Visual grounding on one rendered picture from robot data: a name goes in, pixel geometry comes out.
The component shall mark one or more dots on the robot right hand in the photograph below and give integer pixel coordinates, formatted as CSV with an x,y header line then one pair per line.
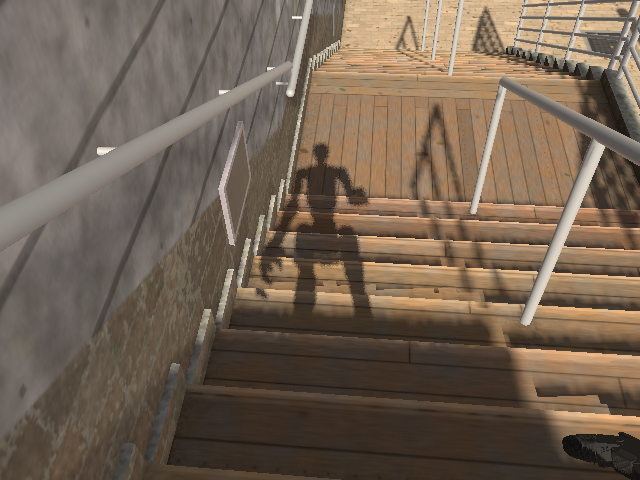
x,y
619,452

